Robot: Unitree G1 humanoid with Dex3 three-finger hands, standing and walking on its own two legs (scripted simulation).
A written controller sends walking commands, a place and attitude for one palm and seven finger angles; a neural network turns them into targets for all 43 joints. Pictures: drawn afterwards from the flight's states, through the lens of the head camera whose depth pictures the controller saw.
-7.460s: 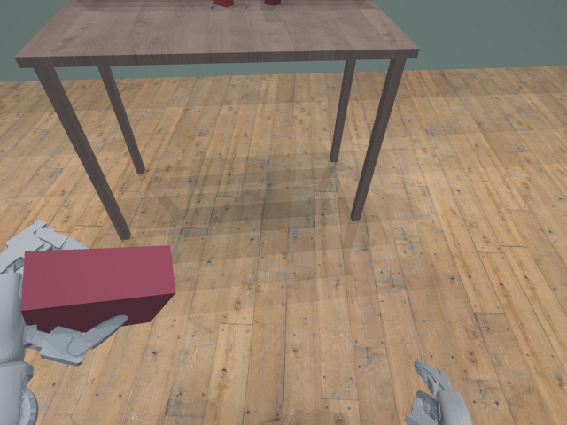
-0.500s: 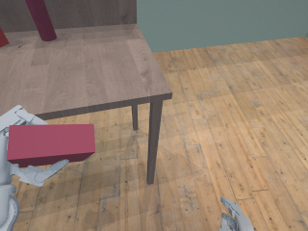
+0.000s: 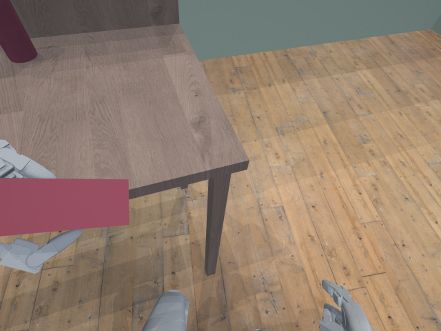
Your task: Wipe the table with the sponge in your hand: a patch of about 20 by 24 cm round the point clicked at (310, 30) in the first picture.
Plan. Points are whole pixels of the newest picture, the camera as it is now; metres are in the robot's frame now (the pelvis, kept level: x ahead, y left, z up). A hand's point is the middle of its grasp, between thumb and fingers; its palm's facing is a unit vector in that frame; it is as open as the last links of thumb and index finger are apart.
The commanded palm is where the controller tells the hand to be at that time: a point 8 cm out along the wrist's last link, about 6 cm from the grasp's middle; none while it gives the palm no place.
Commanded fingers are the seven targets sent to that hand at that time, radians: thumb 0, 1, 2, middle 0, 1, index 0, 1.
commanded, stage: shuffle to correct the standing spot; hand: left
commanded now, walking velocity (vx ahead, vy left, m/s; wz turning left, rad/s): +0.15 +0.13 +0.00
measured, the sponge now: (78, 207) +0.23 +0.21 +0.17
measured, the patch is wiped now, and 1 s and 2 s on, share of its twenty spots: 0.00 0.00 0.00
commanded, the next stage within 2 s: come to a stop and stand still in 0.12 s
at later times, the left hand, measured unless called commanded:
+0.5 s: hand (36, 115) +0.36 +0.31 +0.19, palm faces +0.37 -0.82 -0.43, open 9.6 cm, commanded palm +0.29 +0.35 +0.20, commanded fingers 0.00 0.10 1.30 -1.20 -1.60 -1.20 -1.60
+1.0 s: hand (4, 92) +0.37 +0.36 +0.21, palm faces +0.45 -0.77 -0.46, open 9.6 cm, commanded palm +0.29 +0.36 +0.20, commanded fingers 0.00 0.10 1.30 -1.20 -1.60 -1.20 -1.60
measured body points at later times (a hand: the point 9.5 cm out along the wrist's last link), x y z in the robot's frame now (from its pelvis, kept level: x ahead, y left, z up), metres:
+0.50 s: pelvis +0.12 +0.07 +0.01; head +0.17 +0.08 +0.46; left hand +0.33 +0.36 +0.21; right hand +0.29 -0.13 -0.07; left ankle +0.11 +0.19 -0.72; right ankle +0.08 -0.05 -0.69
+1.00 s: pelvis +0.12 +0.08 +0.01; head +0.16 +0.11 +0.46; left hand +0.34 +0.40 +0.23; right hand +0.29 -0.15 -0.07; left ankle +0.14 +0.19 -0.72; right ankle +0.15 -0.01 -0.72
